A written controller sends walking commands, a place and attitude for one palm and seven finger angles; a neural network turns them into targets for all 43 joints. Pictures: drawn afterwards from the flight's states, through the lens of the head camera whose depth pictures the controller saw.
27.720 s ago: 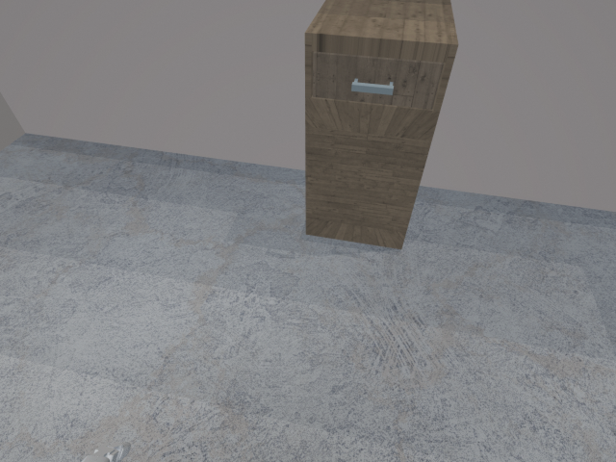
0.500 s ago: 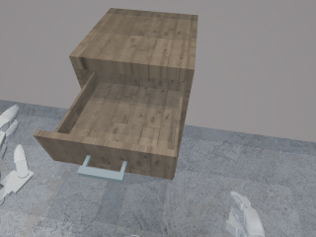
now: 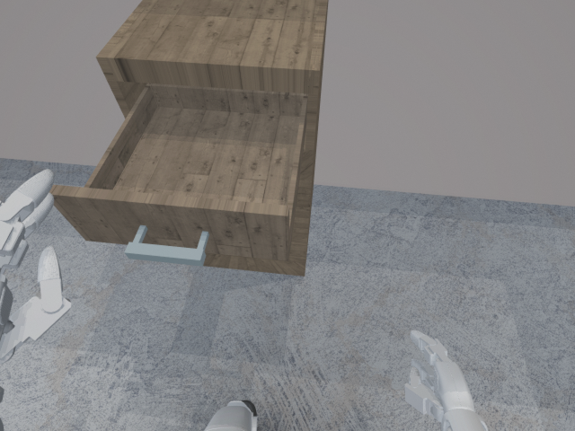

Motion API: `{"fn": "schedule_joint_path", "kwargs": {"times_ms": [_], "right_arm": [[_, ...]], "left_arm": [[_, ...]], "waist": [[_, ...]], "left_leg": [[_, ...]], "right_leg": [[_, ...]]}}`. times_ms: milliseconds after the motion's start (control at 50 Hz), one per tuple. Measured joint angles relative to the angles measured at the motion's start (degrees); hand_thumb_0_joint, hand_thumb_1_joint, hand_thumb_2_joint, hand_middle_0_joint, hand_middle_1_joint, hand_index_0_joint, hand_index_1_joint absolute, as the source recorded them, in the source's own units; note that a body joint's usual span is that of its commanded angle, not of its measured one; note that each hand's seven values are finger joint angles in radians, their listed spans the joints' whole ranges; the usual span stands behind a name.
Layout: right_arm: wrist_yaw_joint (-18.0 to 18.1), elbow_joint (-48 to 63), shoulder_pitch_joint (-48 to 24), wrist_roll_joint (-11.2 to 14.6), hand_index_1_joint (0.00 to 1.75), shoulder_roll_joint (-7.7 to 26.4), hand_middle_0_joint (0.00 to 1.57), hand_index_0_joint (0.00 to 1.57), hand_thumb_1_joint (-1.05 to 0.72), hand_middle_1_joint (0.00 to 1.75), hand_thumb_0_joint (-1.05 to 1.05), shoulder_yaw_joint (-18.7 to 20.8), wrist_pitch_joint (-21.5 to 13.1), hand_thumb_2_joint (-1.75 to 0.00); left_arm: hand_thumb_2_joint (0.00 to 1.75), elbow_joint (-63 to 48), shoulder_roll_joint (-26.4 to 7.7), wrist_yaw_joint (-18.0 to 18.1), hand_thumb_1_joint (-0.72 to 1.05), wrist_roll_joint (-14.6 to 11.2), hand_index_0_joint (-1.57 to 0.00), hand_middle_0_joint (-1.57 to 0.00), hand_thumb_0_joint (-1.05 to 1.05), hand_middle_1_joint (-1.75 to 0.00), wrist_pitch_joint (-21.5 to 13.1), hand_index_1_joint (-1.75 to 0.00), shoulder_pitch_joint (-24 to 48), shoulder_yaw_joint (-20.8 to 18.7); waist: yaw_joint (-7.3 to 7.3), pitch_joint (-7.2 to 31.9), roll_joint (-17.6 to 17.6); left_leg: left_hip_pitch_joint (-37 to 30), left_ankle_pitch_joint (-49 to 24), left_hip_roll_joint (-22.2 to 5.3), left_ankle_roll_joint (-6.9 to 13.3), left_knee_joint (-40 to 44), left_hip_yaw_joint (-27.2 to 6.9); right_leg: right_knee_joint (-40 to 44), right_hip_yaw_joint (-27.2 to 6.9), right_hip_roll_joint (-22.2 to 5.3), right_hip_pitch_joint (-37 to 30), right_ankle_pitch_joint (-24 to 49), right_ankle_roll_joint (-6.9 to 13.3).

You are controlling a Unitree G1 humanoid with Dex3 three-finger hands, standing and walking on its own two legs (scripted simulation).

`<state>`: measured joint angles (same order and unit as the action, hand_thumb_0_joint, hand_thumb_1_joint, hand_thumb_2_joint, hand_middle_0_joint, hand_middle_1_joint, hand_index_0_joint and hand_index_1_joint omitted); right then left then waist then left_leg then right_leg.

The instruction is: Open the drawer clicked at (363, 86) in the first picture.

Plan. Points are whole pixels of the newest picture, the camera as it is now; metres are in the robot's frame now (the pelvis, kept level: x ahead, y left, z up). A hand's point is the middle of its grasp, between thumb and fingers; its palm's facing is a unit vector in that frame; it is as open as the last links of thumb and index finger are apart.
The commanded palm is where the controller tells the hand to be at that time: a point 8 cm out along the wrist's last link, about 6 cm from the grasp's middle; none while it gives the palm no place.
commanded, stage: step back with the hand held close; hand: left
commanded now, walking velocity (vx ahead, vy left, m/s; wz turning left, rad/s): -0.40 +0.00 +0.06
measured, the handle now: (169, 244) +0.39 +0.22 -0.02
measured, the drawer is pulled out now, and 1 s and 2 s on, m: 0.30 0.30 0.30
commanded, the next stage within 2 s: stop stepping back and stand still in 0.02 s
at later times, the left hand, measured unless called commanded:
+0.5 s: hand out of the picture +0.05 +0.22 +0.20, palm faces +0.45 -0.76 -0.46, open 7.4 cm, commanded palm +0.00 +0.26 +0.19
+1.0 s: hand out of the picture -0.01 +0.19 +0.18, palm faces +0.47 -0.71 -0.53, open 7.4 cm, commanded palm -0.07 +0.22 +0.19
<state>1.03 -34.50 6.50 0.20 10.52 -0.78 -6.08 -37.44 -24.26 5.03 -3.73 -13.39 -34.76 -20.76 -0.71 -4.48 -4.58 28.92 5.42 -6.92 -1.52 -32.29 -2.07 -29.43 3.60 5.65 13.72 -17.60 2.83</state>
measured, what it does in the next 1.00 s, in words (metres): walks backwards: left foot, then right foot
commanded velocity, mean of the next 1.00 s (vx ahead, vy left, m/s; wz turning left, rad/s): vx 0.14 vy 0.03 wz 0.00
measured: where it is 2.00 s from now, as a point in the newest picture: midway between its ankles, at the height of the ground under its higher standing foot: outside the picture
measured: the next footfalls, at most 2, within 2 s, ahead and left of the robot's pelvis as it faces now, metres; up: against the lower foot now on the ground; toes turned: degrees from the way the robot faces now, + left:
left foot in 0.28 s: -0.09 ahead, +0.10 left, +0.00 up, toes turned +7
right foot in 0.98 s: -0.13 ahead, -0.16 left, +0.00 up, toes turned +7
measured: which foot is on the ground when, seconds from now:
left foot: up 0.00-0.26, down 0.28-1.00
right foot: down 0.00-0.74, up 0.76-0.96, down 0.98-1.00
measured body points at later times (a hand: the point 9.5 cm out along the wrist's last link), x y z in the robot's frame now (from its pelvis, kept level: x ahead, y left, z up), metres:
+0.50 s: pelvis -0.11 -0.03 +0.00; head -0.13 -0.03 +0.45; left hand +0.02 +0.26 +0.22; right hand +0.07 -0.24 -0.07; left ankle -0.12 +0.11 -0.73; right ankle -0.03 -0.09 -0.72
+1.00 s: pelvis -0.18 -0.07 -0.01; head -0.18 -0.08 +0.44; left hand -0.04 +0.23 +0.21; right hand -0.03 -0.29 -0.11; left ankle -0.15 +0.08 -0.73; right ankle -0.19 -0.15 -0.73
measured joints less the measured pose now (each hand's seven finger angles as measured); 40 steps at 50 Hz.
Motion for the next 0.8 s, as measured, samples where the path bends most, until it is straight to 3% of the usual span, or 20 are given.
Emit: {"fn": "schedule_joint_path", "kwargs": {"times_ms": [80, 120, 200, 280, 300, 360, 440, 500, 560, 640, 680, 740, 760, 800], "right_arm": [[0.87, -1.37, 2.28, 1.32, 0.3, 0.3, 0.21, 0.21, -0.9, 0.3, 0.01, 1.31, 2.49, -0.9], [2.02, -1.79, 2.95, 0.96, 0.3, 0.75, 0.21, 0.2, -0.9, 0.3, 0.01, 1.67, 3.67, -0.9], [3.83, -0.64, 3.45, 0.58, 0.3, 2.37, 0.21, 0.2, -0.9, 0.3, 0.01, 1.69, 4.71, -0.9], [3.86, 1.12, 4.56, 0.4, 0.3, 4.42, 0.2, 0.2, -0.91, 0.3, 0.01, 2.0, 3.77, -0.9], [3.85, 0.9, 4.46, 0.33, 0.3, 4.07, 0.2, 0.2, -0.91, 0.3, 0.01, 2.21, 3.36, -0.9], [3.03, 1.74, 4.99, 0.3, 0.3, 2.62, 0.2, 0.2, -0.91, 0.3, 0.01, 1.62, 2.21, -0.9], [1.82, 2.52, 6.55, 0.11, 0.3, 0.81, 0.2, 0.2, -0.9, 0.3, 0.01, 0.6, 0.13, -0.9], [1.31, 1.31, 7.36, 0.36, 0.3, 0.21, 0.21, 0.2, -0.9, 0.3, 0.01, -0.12, 0.22, -0.9], [1.47, -0.14, 7.93, 0.57, 0.3, 0.13, 0.21, 0.2, -0.9, 0.3, 0.01, -0.35, 1.54, -0.9], [1.15, -2.39, 6.98, 0.06, 0.3, 0.41, 0.21, 0.2, -0.9, 0.3, 0.01, -0.22, 3.09, -0.9], [1.33, -2.59, 7.19, -0.27, 0.3, 0.57, 0.21, 0.2, -0.9, 0.3, 0.01, -0.37, 3.55, -0.9], [2.09, -1.57, 7.84, -0.84, 0.3, 1.29, 0.21, 0.2, -0.9, 0.3, 0.01, -0.21, 2.76, -0.9], [2.24, -1.26, 7.86, -1.12, 0.3, 1.27, 0.21, 0.2, -0.9, 0.3, 0.01, 0.07, 2.17, -0.9], [2.11, -0.75, 8.72, -1.33, 0.3, 1.06, 0.21, 0.2, -0.9, 0.3, 0.01, 0.85, 0.52, -0.9]], "left_arm": [[0.9, 1.02, -0.97, -0.03, 0.89, 0.02, -0.22, -0.22, 0.01, -0.31, -1.26, -0.3, -4.8, -0.8], [0.9, 3.0, 0.01, 0.73, 0.88, 0.54, -0.22, -0.22, 0.01, -0.31, -0.83, -0.3, -6.31, -1.35], [0.9, 7.01, 2.23, 3.26, 0.89, 1.39, -0.21, -0.22, 0.01, -0.31, 1.1, -0.3, -4.62, -0.58], [0.9, 5.69, 4.13, 4.79, 0.89, 1.65, -0.21, -0.21, 0.01, -0.31, 3.3, -0.3, -2.01, 2.41], [0.9, 4.83, 3.92, 4.92, 0.89, 1.62, -0.21, -0.21, 0.01, -0.31, 3.4, -0.3, -1.48, 2.78], [0.9, 1.83, 2.59, 4.87, 0.89, 1.67, -0.21, -0.21, 0.02, -0.31, 3.37, -0.3, -2.26, 2.32], [0.9, 0.0, 0.19, 4.61, 0.89, 1.98, -0.21, -0.21, 0.02, -0.31, 2.56, -0.3, -2.91, 0.03], [0.9, 2.21, 0.13, 4.42, 0.89, 2.01, -0.21, -0.21, 0.01, -0.31, 1.42, -0.3, -1.23, -0.82], [0.9, 6.12, 2.0, 4.15, 0.89, 2.25, -0.21, -0.21, 0.01, -0.31, 1.43, -0.3, 0.88, -0.29], [0.9, 9.82, 4.7, 3.52, 0.89, 2.35, -0.21, -0.21, 0.01, -0.31, 2.41, -0.3, 3.18, 1.43], [0.9, 9.99, 5.21, 3.54, 0.89, 2.75, -0.21, -0.21, 0.01, -0.31, 3.09, -0.3, 2.51, 2.31], [0.9, 6.73, 4.8, 3.97, 0.89, 3.05, -0.21, -0.21, 0.01, -0.31, 3.62, -0.3, 0.06, 3.08], [0.9, 5.43, 4.26, 4.13, 0.89, 3.12, -0.21, -0.21, 0.01, -0.31, 3.48, -0.3, -0.49, 2.94], [0.9, 3.03, 2.5, 4.03, 0.89, 3.72, -0.21, -0.21, 0.02, -0.31, 3.38, -0.3, -1.61, 2.06]], "waist": [[-0.36, 4.06, 3.65], [-0.3, 6.14, 5.15], [-0.32, 7.13, 6.21], [-1.08, 6.13, 5.57], [-0.96, 5.3, 6.69], [0.07, 3.83, 9.32], [-0.01, 4.12, 7.96], [-0.1, 4.73, 5.34], [-0.05, 6.11, 3.49], [0.31, 5.16, 5.35], [-0.16, 5.21, 6.52], [-0.93, 5.05, 7.18], [-1.12, 4.24, 7.71], [-1.31, 3.57, 7.92]], "left_leg": [[2.53, 15.97, 6.53, -0.21, -21.43, -0.54], [0.89, 19.01, 8.07, -0.71, -25.15, 0.7], [-6.93, 20.26, 7.71, 0.48, -14.59, 2.07], [-16.56, 13.56, 6.0, 2.84, 3.06, 2.38], [-17.38, 13.16, 6.43, 2.36, 4.74, 2.57], [-18.19, 11.5, 7.43, 1.18, 4.83, 3.61], [-18.06, 11.3, 6.81, 0.8, 2.89, 3.23], [-17.34, 12.77, 5.85, 1.13, -0.22, 2.39], [-14.15, 19.41, 5.84, 2.96, -5.55, 1.67], [-9.13, 19.74, 7.9, 3.78, -16.67, 3.64], [-10.01, 20.12, 7.79, 4.18, -13.37, 4.88], [-13.86, 19.04, 7.29, 4.56, -1.65, 5.0], [-13.92, 15.04, 7.33, 4.22, -0.55, 5.13], [-13.56, 9.62, 6.86, 3.69, -0.51, 5.31]], "right_leg": [[-1.17, -0.42, -2.98, 2.03, 0.26, 0.98], [-0.38, -1.04, -4.15, 2.88, 1.36, 1.11], [0.57, -0.42, -4.84, 4.64, 3.74, 1.16], [-0.49, 2.83, -4.67, 6.1, 4.69, 0.87], [-1.34, 2.99, -5.38, 6.4, 4.69, 0.74], [-2.8, 1.1, -6.17, 6.21, 3.8, -1.51], [-3.98, 1.3, -5.58, 5.66, 0.82, -2.5], [-3.1, 1.99, -4.46, 4.53, 3.39, -1.17], [-3.5, 1.66, -3.37, 5.72, 2.34, 1.53], [-2.38, 0.64, -4.7, 7.61, 7.53, 2.57], [-1.78, 0.58, -5.06, 8.46, 7.71, 2.49], [-3.72, 1.16, -4.62, 11.02, 3.17, 1.78], [-6.87, 0.45, -4.42, 12.24, -0.96, 0.66], [-21.5, -1.03, -3.37, 15.78, -5.05, -1.61]]}}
